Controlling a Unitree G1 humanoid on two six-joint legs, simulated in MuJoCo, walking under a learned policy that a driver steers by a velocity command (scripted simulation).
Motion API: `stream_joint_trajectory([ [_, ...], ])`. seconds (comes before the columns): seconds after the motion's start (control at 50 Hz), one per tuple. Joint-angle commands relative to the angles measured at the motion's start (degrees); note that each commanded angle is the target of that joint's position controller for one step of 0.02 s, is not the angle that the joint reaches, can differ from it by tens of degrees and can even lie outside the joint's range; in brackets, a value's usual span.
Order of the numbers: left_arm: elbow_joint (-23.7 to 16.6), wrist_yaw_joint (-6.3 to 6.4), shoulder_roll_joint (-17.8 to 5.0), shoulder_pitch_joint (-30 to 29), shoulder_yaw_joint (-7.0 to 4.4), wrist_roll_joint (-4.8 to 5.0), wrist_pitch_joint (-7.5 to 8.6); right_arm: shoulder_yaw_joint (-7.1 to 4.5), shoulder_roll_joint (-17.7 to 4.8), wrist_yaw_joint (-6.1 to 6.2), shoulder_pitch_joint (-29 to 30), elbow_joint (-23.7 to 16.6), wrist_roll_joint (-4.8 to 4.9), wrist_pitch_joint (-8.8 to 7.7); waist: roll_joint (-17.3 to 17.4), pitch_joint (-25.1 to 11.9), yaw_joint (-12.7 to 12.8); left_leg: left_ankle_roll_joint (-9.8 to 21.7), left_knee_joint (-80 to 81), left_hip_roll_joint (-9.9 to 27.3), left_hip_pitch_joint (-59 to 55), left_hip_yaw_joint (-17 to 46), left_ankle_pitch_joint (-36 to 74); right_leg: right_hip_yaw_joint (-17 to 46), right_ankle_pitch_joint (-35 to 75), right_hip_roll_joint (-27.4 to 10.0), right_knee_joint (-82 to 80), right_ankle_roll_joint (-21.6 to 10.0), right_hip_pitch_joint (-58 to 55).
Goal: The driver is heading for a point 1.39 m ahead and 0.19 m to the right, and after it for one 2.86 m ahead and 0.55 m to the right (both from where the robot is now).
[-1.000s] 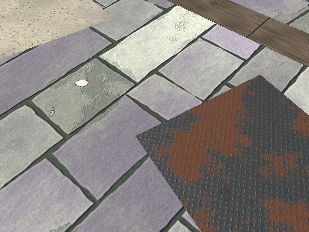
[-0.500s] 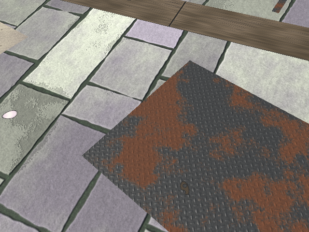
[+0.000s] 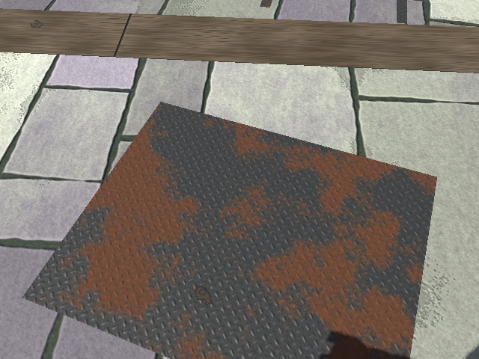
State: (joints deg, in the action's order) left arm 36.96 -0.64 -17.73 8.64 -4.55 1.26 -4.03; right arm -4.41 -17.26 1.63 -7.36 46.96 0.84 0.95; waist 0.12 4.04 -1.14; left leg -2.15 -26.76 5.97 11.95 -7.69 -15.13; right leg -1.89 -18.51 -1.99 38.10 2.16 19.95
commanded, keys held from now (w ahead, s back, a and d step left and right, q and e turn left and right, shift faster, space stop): w+e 0.26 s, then w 0.74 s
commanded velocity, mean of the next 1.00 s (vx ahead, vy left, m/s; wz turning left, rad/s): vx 0.39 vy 0.00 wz -0.29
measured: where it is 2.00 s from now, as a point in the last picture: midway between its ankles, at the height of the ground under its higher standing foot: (313, 193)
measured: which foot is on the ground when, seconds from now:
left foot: down 0.00-0.02, up 0.04-0.48, down 0.50-1.00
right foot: up 0.00-0.02, down 0.04-0.52, up 0.54-0.98, down 1.00-1.00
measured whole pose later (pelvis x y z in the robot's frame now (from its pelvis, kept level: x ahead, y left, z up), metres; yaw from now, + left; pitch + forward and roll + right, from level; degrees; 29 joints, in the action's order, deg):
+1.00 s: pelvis +0.42 -0.10 -0.02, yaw -15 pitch +3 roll +1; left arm 33.9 -2.5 -14.9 1.7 -1.4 0.8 5.2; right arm -2.8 -17.4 0.0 -24.9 50.6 1.3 -2.8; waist -1.2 1.7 -5.5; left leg 0.1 -18.5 -0.3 -5.3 -0.6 -25.5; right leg -1.0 -1.3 -0.8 28.2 -3.4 29.9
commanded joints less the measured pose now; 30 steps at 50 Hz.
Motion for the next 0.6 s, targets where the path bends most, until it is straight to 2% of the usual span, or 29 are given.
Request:
stream_joint_trajectory([
  [0.02,-1.72,0.08,-6.74,6.32,-2.93,0.23,0.35,-2.36,-9.09,-0.58,-1.36,-1.76,0.83,-0.69,5.41,-8.92,2.36,6.79,-3.09,9.52,1.92,3.95,4.8,-2.12,6.68,3.24,-12.48,-4.91,-14.19],
  [0.04,-0.8,0.87,-11.61,11.36,-4.55,0.71,0.68,-1.04,-4.48,-1.22,-1.35,-2.3,-0.94,-0.83,-8.15,-9.07,3.42,2.18,-19.79,3.6,15.58,-1.91,-11.87,13.33,8.82,-6.6,-17.09,-9.42,-24.02],
  [0.06,-2.16,0.5,-17.15,13.89,-5.03,-0.1,2.34,-0.33,-2.96,-1.16,4.46,-7.55,-2.04,-1.74,-17.86,-9.19,4.8,-0.08,-33.64,-5.76,33.4,2.54,-24.97,39.14,-1.12,-19.22,-21.61,-21.41,-26.03],
  [0.08,-2.0,-0.24,-13.75,14.08,-4.05,-1.32,4.45,-1.31,-6.46,-1.25,8.49,-8.62,-0.31,-2.9,-11.51,-8.98,7.27,1.14,-39.51,-4.0,36.23,11.0,-21.78,42.13,-13.07,-19.82,-26.23,-23.57,-23.27],
  [0.1,-1.74,-0.12,-11.02,11.54,-3.0,-1.32,5.72,-1.96,-8.41,-1.69,8.69,-8.78,0.98,-3.65,-11.31,-4.97,5.23,2.95,-38.72,-2.13,36.91,12.21,-15.59,38.0,-20.37,-17.45,-27.78,-20.43,-20.43],
  [0.12,-2.12,0.29,-9.37,8.59,-2.39,-0.87,6.21,-2.52,-9.38,-1.73,6.82,-7.22,0.65,-4.13,-9.31,-2.84,3.4,3.29,-36.79,-0.99,35.51,11.93,-10.28,33.37,-19.79,-14.69,-27.66,-17.49,-17.99],
  [0.14,-2.51,0.79,-8.33,6.68,-1.83,-0.5,6.18,-2.7,-9.68,-1.6,5.91,-6.42,-0.35,-4.48,-9.24,-2.29,2.52,2.8,-33.61,-0.66,33.88,11.97,-5.95,30.09,-16.39,-12.55,-27.93,-15.94,-16.6],
  [0.16,-2.88,1.28,-7.94,6.3,-1.45,-0.78,6.18,-2.65,-9.17,-1.77,5.49,-6.02,-0.94,-4.9,-9.2,-2.43,1.93,2.27,-31.37,-0.97,30.96,11.69,-1.94,27.47,-12.94,-10.59,-28.51,-15.08,-15.0],
  [0.2,-2.99,1.86,-8.08,7.61,-1.46,-1.23,6.67,-2.26,-7.43,-2.21,5.35,-5.53,-1.08,-5.78,-7.42,-3.32,1.93,1.24,-26.33,-2.59,28.49,10.6,4.8,24.05,-5.07,-8.76,-28.71,-14.72,-14.94],
  [0.24,-2.66,2.15,-8.64,9.17,-1.73,-0.86,7.06,-1.71,-5.98,-2.4,6.72,-5.9,-0.98,-6.23,-6.85,-3.18,2.52,0.19,-18.97,-3.75,26.53,10.52,8.9,21.66,-0.58,-7.71,-28.15,-14.45,-14.37],
  [0.28,-2.19,2.24,-9.11,10.16,-1.93,-0.57,7.14,-1.14,-4.94,-2.74,7.98,-6.28,-0.7,-6.43,-7.82,-2.79,3.2,-0.73,-12.45,-4.72,23.73,10.36,11.3,20.06,1.04,-7.07,-27.72,-14.09,-13.05],
  [0.34,-0.8,1.99,-9.11,12.67,-1.92,-0.23,7.19,-0.33,-4.33,-3.47,10.5,-7.25,-0.23,-6.83,-7.94,-1.73,5.06,-1.14,-6.79,-4.9,20.13,9.91,12.62,19.75,1.87,-7.8,-26.97,-14.19,-11.51],
  [0.4,0.39,1.55,-8.92,14.17,-1.76,-0.14,7.07,-0.12,-5.27,-4.03,11.52,-8.18,0.08,-7.46,-7.65,-0.52,5.75,0.27,-3.78,-4.77,18.36,9.77,10.9,21.59,2.31,-9.33,-25.39,-14.33,-12.38],
  [0.46,1.12,1.31,-8.84,14.03,-1.67,-0.13,6.53,-0.51,-6.86,-4.2,8.44,-7.95,0.17,-8.21,-9.07,-0.82,3.92,2.74,-1.05,-5.38,13.72,8.21,7.54,23.13,8.35,-10.39,-22.37,-13.5,-14.4],
  [0.48,1.16,1.35,-8.17,13.54,-1.38,-0.13,6.31,-0.88,-7.34,-4.0,5.2,-6.99,0.0,-8.36,-8.89,-2.05,2.03,3.86,1.09,-6.18,8.86,7.17,8.11,22.27,13.12,-9.19,-19.49,-12.57,-14.15],
  [0.5,0.99,1.44,-6.66,13.15,-0.79,-0.51,6.3,-1.68,-8.9,-3.57,-0.54,-5.59,-0.32,-8.5,-8.12,-5.7,-0.73,5.67,1.35,-5.45,-0.01,8.2,8.45,20.06,20.08,-6.47,-12.71,-10.95,-12.21],
  [0.52,-0.23,1.56,-3.89,12.08,0.34,-1.31,6.39,-2.44,-11.89,-3.19,-9.94,-4.4,-1.04,-8.66,-2.1,-13.34,-4.93,9.6,1.27,3.06,-13.19,17.65,6.4,15.66,17.42,-2.4,3.6,-8.48,-5.57],
  [0.54,-2.12,1.97,-1.17,16.39,1.04,0.0,7.35,-3.82,-17.17,-3.51,-16.17,-2.29,-1.7,-8.11,16.76,-18.18,-3.17,18.09,8.06,13.96,-28.14,43.59,-6.78,9.2,-5.86,6.8,23.47,-3.87,14.31],
  [0.56,-1.36,2.11,-5.66,15.43,0.23,0.75,8.03,-2.47,-11.85,-4.02,-15.79,-1.96,-0.05,-8.18,13.49,-14.43,-3.78,18.78,12.4,15.75,-27.52,50.82,-16.19,13.08,-14.07,5.57,31.67,-3.33,22.97],
  [0.58,-1.36,1.75,-7.54,11.66,-0.29,1.33,8.32,-1.48,-8.61,-3.75,-13.13,-2.37,0.13,-7.85,9.21,-8.0,-3.64,16.97,12.22,14.4,-22.77,42.99,-15.81,13.05,-9.67,2.64,34.03,-4.01,26.4],
  [0.6,-1.46,1.53,-6.85,9.17,0.05,0.79,8.49,-0.98,-7.36,-3.49,-10.66,-3.21,-0.49,-7.45,5.51,-5.67,-2.71,15.61,12.61,11.91,-18.09,36.51,-11.02,10.45,-5.26,0.02,33.16,-4.34,25.6],
])
Next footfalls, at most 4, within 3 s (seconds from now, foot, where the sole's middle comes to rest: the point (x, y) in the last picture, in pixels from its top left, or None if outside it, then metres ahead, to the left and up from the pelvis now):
0.04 right None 0.04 -0.12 -0.78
0.50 left None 0.30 0.07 -0.78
1.00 right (337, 311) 0.57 -0.25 -0.78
1.52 left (271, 212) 0.90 -0.09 -0.78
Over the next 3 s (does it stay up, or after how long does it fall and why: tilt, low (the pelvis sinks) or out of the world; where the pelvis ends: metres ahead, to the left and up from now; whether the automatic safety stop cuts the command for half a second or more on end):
stays up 1.17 -0.28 -0.01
